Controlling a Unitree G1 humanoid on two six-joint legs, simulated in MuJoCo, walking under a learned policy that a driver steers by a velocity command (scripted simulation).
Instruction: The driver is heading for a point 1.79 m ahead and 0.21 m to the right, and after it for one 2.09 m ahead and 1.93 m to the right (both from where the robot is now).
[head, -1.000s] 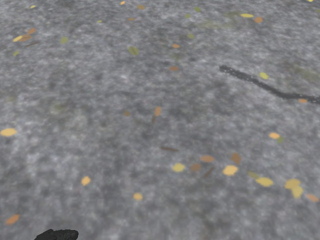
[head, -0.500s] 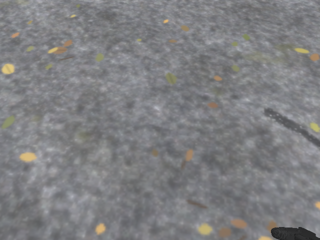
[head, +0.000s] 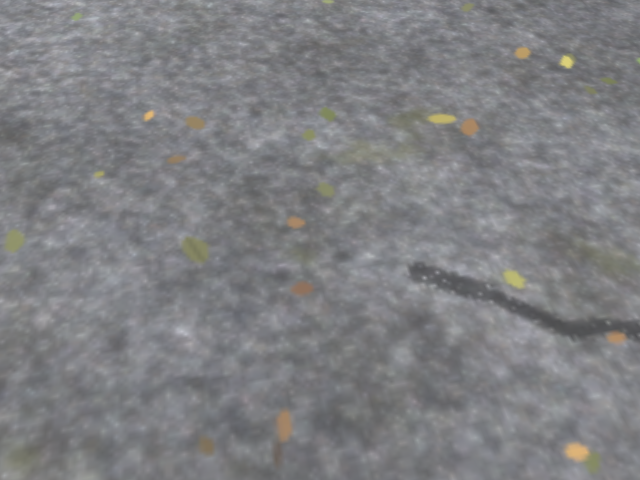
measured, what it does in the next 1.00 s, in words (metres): walks ahead: right foot, then left foot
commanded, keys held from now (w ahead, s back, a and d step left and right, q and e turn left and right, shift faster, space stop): w+e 0.24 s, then w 0.76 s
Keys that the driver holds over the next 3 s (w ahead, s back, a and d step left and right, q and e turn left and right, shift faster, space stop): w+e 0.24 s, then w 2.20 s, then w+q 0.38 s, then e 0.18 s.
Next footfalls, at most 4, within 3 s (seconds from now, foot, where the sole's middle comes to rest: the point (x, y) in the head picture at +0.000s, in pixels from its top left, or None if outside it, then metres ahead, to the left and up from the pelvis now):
0.08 right None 0.22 -0.11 -0.77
0.58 left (298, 448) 0.54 0.05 -0.77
1.12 right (423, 340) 0.78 -0.25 -0.77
1.64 left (338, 234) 1.11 -0.08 -0.77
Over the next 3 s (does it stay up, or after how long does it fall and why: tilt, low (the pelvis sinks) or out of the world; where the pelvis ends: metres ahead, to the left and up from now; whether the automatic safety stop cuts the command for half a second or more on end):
stays up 1.64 -0.29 0.01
